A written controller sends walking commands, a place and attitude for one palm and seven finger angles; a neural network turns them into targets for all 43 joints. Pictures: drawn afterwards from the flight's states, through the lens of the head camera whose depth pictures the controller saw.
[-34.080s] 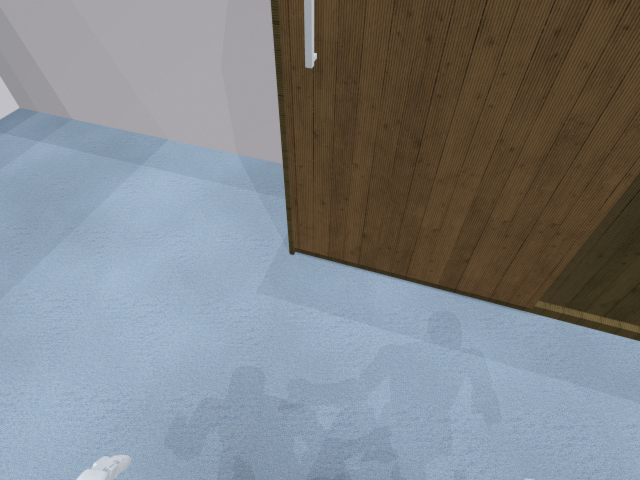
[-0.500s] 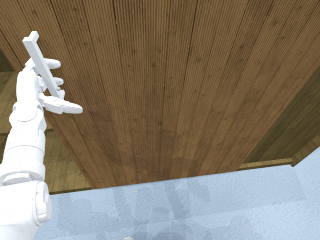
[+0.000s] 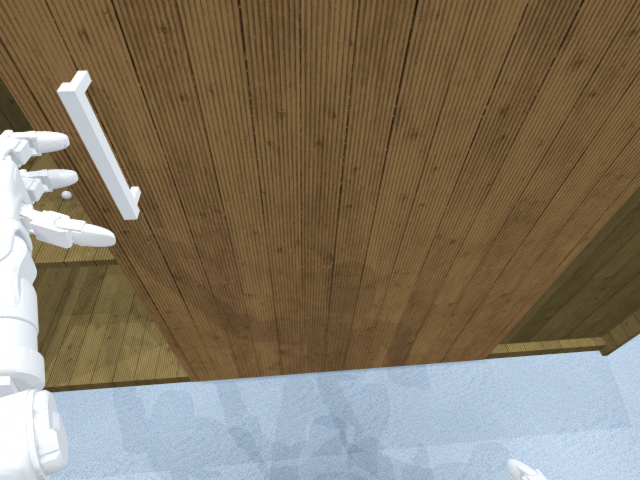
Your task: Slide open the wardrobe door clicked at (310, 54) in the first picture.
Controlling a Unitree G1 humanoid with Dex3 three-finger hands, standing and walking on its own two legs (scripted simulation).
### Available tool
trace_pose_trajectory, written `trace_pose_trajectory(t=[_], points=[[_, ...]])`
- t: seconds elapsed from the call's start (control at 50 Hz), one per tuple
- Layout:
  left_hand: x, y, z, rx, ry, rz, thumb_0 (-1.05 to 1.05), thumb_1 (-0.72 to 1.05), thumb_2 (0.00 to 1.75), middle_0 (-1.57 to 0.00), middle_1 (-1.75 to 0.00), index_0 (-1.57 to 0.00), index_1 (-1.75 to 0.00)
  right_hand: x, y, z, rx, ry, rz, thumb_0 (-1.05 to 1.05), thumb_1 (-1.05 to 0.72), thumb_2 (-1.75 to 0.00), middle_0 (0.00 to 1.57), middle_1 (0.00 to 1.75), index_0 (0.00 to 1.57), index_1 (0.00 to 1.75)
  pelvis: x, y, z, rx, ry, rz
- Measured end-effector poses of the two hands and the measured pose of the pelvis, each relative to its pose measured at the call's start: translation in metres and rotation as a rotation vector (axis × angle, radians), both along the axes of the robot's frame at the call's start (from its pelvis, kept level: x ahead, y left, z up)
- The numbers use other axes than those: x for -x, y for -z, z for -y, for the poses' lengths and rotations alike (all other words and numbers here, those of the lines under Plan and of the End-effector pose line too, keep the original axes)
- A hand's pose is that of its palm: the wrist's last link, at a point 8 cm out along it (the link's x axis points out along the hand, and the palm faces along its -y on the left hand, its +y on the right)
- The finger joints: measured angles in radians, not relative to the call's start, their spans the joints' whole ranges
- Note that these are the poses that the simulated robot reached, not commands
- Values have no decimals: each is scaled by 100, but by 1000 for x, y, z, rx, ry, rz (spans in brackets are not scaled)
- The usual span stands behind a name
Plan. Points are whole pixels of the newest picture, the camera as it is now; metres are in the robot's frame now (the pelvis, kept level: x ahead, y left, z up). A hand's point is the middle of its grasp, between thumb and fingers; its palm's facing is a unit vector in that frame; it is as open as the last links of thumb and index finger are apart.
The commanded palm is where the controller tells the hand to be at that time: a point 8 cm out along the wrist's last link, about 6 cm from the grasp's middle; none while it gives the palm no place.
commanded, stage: slip the hand off the handle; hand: left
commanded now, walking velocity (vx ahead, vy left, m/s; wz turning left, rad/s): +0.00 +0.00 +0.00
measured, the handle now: (108, 152) +0.46 +0.29 +0.16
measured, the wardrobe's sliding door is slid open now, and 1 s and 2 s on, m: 0.46 0.46 0.46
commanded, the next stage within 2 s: draw the hand back to the body in 1.12 s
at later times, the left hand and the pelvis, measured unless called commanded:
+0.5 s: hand (50, 232) +0.34 +0.32 +0.14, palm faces +0.33 -0.92 -0.20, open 14.6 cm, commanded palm +0.29 +0.35 +0.15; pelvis +0.00 +0.01 +0.00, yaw -1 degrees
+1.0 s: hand (7, 298) +0.26 +0.31 +0.15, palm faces +0.37 -0.91 -0.18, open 14.7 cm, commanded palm +0.23 +0.35 +0.15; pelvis -0.04 +0.01 +0.00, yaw +2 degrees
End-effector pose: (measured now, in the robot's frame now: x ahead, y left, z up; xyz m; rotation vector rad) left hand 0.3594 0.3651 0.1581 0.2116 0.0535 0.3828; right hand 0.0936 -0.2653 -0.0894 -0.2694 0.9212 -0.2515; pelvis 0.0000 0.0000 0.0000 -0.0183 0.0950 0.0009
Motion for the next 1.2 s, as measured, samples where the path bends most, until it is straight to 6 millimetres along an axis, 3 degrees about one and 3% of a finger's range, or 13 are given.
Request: trace_pose_trajectory(t=[0.18,0.36,0.72,0.88,0.98,1.2], points=[[0,-2,-11,13,46,6,-1,-55,20,-25,-115,-26,-116,14,5,1,13,13,-52,1,-90,-90,21,30,21,30,2,1,-3,7,-7,-13],[15,3,6,8,100,42,-1,-55,20,-25,-115,-25,-115,19,5,-10,-28,44,-12,1,-90,-90,21,30,21,30,0,0,-11,3,20,-3],[117,0,3,1,30,70,-1,-55,20,-25,-115,-25,-115,-56,-23,-47,-56,-124,262,1,-90,-90,21,30,21,30,19,-2,-14,9,-16,82],[141,5,13,4,33,70,-1,-55,20,-25,-115,-25,-115,-65,-34,-58,-63,-179,332,1,-90,-90,21,30,21,30,30,-3,-10,8,-27,109],[144,2,11,1,19,83,-1,-55,20,-25,-115,-26,-115,-56,-31,-58,-59,-190,319,1,-90,-90,21,30,21,30,35,-3,-7,9,-34,122],[123,-1,10,-5,56,50,-1,-55,20,-25,-115,-25,-115,-24,-14,-40,-48,-126,234,1,-90,-90,21,30,21,30,33,-3,-6,11,-18,103]])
